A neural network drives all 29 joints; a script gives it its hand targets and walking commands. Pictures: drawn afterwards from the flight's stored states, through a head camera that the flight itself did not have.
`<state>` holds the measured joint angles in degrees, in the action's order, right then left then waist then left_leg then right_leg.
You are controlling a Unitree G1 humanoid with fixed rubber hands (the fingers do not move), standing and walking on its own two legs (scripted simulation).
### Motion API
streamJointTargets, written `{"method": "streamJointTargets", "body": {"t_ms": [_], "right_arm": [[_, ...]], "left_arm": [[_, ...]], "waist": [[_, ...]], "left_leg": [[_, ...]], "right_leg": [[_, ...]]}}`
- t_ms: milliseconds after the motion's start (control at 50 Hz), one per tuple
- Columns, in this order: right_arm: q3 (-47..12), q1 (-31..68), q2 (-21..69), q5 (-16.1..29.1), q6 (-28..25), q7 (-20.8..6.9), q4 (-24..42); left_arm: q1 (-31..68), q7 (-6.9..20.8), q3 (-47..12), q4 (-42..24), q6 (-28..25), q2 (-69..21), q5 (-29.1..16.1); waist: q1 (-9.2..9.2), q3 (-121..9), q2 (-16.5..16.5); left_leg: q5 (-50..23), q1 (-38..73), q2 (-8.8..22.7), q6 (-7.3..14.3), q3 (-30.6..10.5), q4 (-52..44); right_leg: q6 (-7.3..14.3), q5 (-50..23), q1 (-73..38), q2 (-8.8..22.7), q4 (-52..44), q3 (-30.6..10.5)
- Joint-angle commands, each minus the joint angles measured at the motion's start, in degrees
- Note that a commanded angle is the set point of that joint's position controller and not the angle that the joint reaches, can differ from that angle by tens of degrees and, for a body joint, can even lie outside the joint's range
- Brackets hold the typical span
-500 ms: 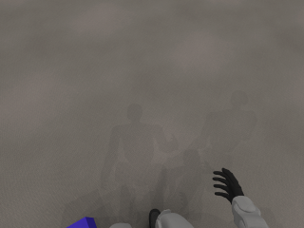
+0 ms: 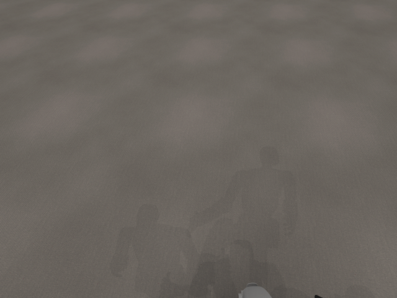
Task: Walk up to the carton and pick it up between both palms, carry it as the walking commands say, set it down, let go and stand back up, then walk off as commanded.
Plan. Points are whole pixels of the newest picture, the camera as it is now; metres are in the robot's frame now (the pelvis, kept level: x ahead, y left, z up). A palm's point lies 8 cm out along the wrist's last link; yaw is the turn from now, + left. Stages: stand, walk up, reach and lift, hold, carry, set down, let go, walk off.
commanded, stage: stand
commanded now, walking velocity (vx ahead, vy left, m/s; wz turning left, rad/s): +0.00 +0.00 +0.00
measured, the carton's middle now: out of the picture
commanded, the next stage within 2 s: none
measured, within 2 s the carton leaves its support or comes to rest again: neither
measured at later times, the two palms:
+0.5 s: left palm (134, 266) +0.21 +0.20 -0.14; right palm out of the picture +0.16 -0.29 -0.11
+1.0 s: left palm (147, 240) +0.27 +0.18 -0.13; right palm (354, 263) +0.25 -0.31 -0.12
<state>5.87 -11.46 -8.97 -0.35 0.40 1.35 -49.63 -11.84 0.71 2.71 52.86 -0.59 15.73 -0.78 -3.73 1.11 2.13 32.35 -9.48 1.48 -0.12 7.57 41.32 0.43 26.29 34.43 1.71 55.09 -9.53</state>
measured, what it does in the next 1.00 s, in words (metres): walks ahead: right foot, then left foot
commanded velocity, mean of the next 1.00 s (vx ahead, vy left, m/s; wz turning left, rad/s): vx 0.00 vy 0.00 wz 0.00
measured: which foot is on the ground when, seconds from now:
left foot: down 0.00-0.08, up 0.10-0.30, down 0.32-1.00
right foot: up 0.00-0.04, down 0.06-0.34, up 0.36-0.58, down 0.60-1.00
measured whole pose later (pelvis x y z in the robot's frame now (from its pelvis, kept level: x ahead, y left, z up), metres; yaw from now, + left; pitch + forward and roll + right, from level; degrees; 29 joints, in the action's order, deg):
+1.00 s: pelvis +0.21 -0.07 +0.00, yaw -9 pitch +1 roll -1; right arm 5.9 -15.1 -9.6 -0.3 1.1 0.8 -48.1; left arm -14.4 -1.9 2.7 53.6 2.2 11.7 -0.8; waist -3.7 1.1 -0.3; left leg 33.2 -12.4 0.5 3.0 6.5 44.3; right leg -3.1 30.2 19.9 -1.7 51.9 -9.3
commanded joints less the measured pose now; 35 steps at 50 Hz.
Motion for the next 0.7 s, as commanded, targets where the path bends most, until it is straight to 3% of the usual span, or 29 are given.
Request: {"method": "streamJointTargets", "body": {"t_ms": [0,20,40,60,80,100,120,160,200,220,240,260,280,300,320,340,360,380,400,440,460,520,540,560,580,600,620,640,680], "right_arm": [[2.77,6.52,-14.00,-0.93,-2.58,-1.57,6.89],[2.49,5.04,-12.63,-0.91,-2.53,-2.34,6.83],[2.12,4.62,-9.82,-0.94,-2.56,-2.93,8.49],[1.06,2.07,-7.42,-0.03,-1.82,-3.12,9.93],[0.33,5.14,-7.92,-0.84,-1.11,-3.54,9.92],[0.38,4.05,-7.46,-0.22,-0.66,-3.63,8.47],[-0.40,3.36,-5.93,-0.24,-0.82,-3.15,8.21],[0.06,1.35,-6.88,0.53,-0.04,-2.52,7.66],[0.10,-0.80,-7.42,0.17,0.95,-2.12,7.59],[-0.14,-5.52,-6.20,0.80,1.27,-1.86,6.87],[-0.38,-12.00,-5.30,0.77,1.37,-1.47,4.30],[-0.10,-18.01,-8.23,-0.15,1.25,-0.90,2.43],[0.20,-18.00,-13.23,-0.89,0.96,-0.36,2.06],[-0.32,-11.55,-12.89,-0.70,0.49,0.02,4.06],[-0.48,-8.89,-12.21,-0.25,0.29,0.22,4.74],[-1.45,-6.42,-8.79,-0.25,-0.40,0.20,4.74],[-1.86,-5.89,-7.60,-0.38,-0.78,0.40,4.97],[-1.95,-6.10,-7.77,-0.21,-0.91,0.44,5.28],[-1.57,-7.43,-8.90,-0.24,-0.86,0.41,5.62],[-1.07,-9.50,-9.82,-0.39,-0.30,0.55,5.54],[-0.87,-9.34,-10.09,-0.54,-0.09,0.53,5.64],[-0.10,-9.19,-10.93,-0.96,0.58,0.76,5.85],[0.06,-7.46,-10.57,-1.10,0.65,0.88,6.18],[0.44,-5.19,-12.16,-0.74,0.55,0.81,7.03],[0.76,-3.87,-12.52,0.02,0.44,0.54,7.88],[1.37,-1.54,-12.53,0.93,-0.27,-0.04,9.60],[0.98,-2.98,-8.95,1.22,0.17,-0.35,9.38],[-0.02,-2.39,-5.73,0.36,0.83,-0.26,9.40],[-0.44,3.60,-5.68,-0.15,0.91,-0.38,10.34]], "left_arm": [[-8.08,2.64,1.30,-2.05,-3.12,3.55,2.71],[-14.58,1.99,1.85,0.60,-3.41,5.01,2.68],[-20.44,0.93,3.75,2.51,-3.91,11.56,2.68],[-20.65,0.17,4.21,2.91,-3.65,15.72,1.66],[-18.40,-0.10,4.19,2.51,-3.30,14.65,0.67],[-13.36,-0.79,3.22,1.97,-3.26,12.70,1.37],[-9.44,-1.46,2.87,1.30,-3.13,11.13,2.08],[-5.02,-2.56,2.40,0.14,-2.36,9.92,3.40],[-2.88,-2.87,2.14,-0.67,-0.97,8.04,3.86],[1.12,-3.23,2.16,-2.29,-0.31,7.09,3.67],[7.48,-3.18,2.21,-4.07,0.27,7.51,3.00],[11.44,-3.34,1.53,-5.36,0.59,2.80,2.12],[8.77,-3.70,0.83,-5.41,0.78,-1.66,2.12],[5.93,-3.84,0.99,-5.12,0.57,-0.17,3.74],[1.72,-3.15,0.89,-2.56,0.50,0.18,2.80],[-1.28,-2.60,0.69,-0.80,0.94,0.22,2.40],[-3.67,-2.35,0.84,1.15,1.19,0.74,2.60],[-3.89,-1.86,0.94,1.62,1.40,0.21,2.90],[-5.46,-1.61,0.81,2.27,1.63,-0.96,2.86],[-3.13,-1.38,1.12,1.20,1.70,0.13,2.92],[-0.88,-1.48,0.69,0.10,1.57,-0.02,2.71],[2.09,-1.24,-0.24,-1.49,1.17,-0.61,2.32],[0.73,-1.31,-0.31,-1.15,0.79,-0.79,2.18],[-2.30,-1.54,-0.42,-0.14,0.44,-0.68,1.93],[-6.02,-1.60,0.17,0.46,-0.23,1.15,2.18],[-13.01,-2.03,0.95,2.07,-0.94,4.80,2.74],[-16.32,-2.21,1.82,3.43,-1.33,8.08,2.55],[-16.21,-2.47,1.62,4.34,-0.98,7.29,2.14],[-9.03,-2.97,-0.44,2.72,-0.86,1.85,2.81]], "waist": [[-1.81,-2.94,-6.44],[-4.24,-8.60,-2.17],[-7.16,-11.66,15.82],[-3.40,-14.11,26.19],[-3.17,-10.27,16.52],[-0.84,-7.80,8.92],[0.16,-8.22,6.09],[2.07,-8.88,8.31],[3.09,-7.23,8.63],[6.36,-6.76,8.18],[11.16,-4.71,4.51],[14.88,-2.08,-7.85],[13.55,-0.29,-25.70],[8.30,0.88,-18.51],[6.14,-3.20,-12.41],[3.70,-1.71,-12.51],[3.52,-3.11,-12.89],[3.69,-3.99,-15.38],[3.89,-4.91,-17.44],[5.27,-3.96,-15.16],[5.97,-3.33,-14.93],[5.95,-2.83,-15.09],[4.84,-4.04,-13.26],[2.93,-5.46,-12.41],[1.01,-8.10,-9.88],[-1.89,-11.64,0.53],[-2.67,-13.64,14.01],[-1.99,-11.06,15.71],[-0.10,-2.36,10.77]], "left_leg": [[-41.52,-9.36,10.01,2.85,1.74,-1.63],[-38.91,-12.07,7.10,0.01,4.63,10.30],[-22.58,-19.01,-0.44,-3.78,5.95,28.79],[9.57,-25.66,-6.73,-4.05,-0.49,38.09],[10.99,-28.27,-2.64,-2.51,-5.63,38.25],[7.71,-25.77,-0.30,-2.64,-7.50,38.97],[7.32,-26.01,0.65,-2.22,-8.77,35.39],[10.58,-18.27,0.90,-2.32,-8.08,23.02],[13.94,-11.01,-0.96,-2.12,-7.25,14.06],[10.25,-6.05,-0.05,-1.04,-8.89,4.26],[-2.59,5.45,0.77,0.19,-8.38,-6.37],[-0.83,7.94,5.73,0.65,-16.78,-19.42],[-13.19,6.22,21.15,1.55,-34.13,-26.76],[-32.52,2.41,25.13,4.09,-34.79,-23.41],[-43.29,2.12,21.87,1.83,-31.49,-22.13],[-55.84,4.07,19.81,0.54,-26.57,-19.63],[-70.58,9.84,17.50,-1.36,-21.33,-15.38],[-80.48,11.93,15.40,-1.16,-16.38,-13.13],[-83.48,14.05,14.44,-1.72,-14.48,-11.98],[-84.73,16.27,13.72,0.39,-13.72,-11.07],[-81.34,14.66,13.37,2.70,-12.29,-10.72],[-78.15,12.23,12.15,5.70,-11.08,-8.56],[-77.36,11.16,11.80,6.99,-10.26,-6.67],[-78.43,9.14,10.77,6.89,-8.90,-3.89],[-79.10,4.26,9.77,5.89,-7.52,0.01],[-64.66,-5.26,5.31,2.57,-4.74,11.81],[-24.83,-13.79,-3.48,-0.38,-0.80,24.84],[5.49,-17.75,-4.26,-0.60,-6.99,23.62],[8.72,-15.77,-3.06,0.67,-8.60,16.71]], "right_leg": [[-0.73,-19.08,-21.79,-2.30,-15.10,17.24],[0.80,-24.84,-30.79,-4.50,-16.94,15.18],[4.00,-42.58,-34.62,6.55,-23.17,-5.85],[13.14,-62.92,-35.31,16.44,-30.90,-32.64],[15.54,-61.69,-31.67,16.31,-30.99,-33.96],[13.52,-55.36,-26.51,15.05,-29.85,-27.79],[10.74,-49.12,-25.64,12.88,-28.43,-25.31],[8.06,-31.65,-18.12,9.62,-31.73,-20.55],[8.76,-17.73,-10.41,8.96,-34.89,-21.70],[7.91,-16.60,-6.02,8.91,-33.35,-21.75],[5.42,-14.06,4.79,7.21,-29.81,-17.65],[0.95,-10.02,10.97,0.72,-18.46,-10.92],[-3.33,6.23,15.24,-8.98,-3.92,-3.82],[-4.28,4.32,10.36,-5.22,0.03,-2.48],[-4.28,2.51,1.94,-4.55,-0.99,-3.19],[-3.97,1.57,2.29,-4.40,-0.70,-0.41],[-4.33,0.93,2.46,-4.16,0.83,1.69],[-4.80,0.69,2.40,-4.30,3.31,3.67],[-5.02,-0.17,2.78,-4.56,3.84,5.04],[-5.08,1.17,3.88,-4.81,2.90,6.79],[-4.85,2.10,2.94,-3.86,0.11,8.54],[-3.53,4.84,-1.69,-3.08,-7.36,11.70],[-2.84,3.70,-4.73,-3.07,-11.53,11.79],[-1.73,-1.24,-9.96,-3.57,-16.61,11.53],[-0.28,-16.12,-19.27,-2.70,-21.80,9.23],[2.62,-49.04,-30.44,1.96,-23.14,-0.85],[9.56,-82.14,-36.36,14.01,-24.88,-16.19],[15.30,-87.54,-35.94,16.03,-24.94,-23.29],[11.55,-73.93,-25.43,12.25,-27.92,-19.23]]}}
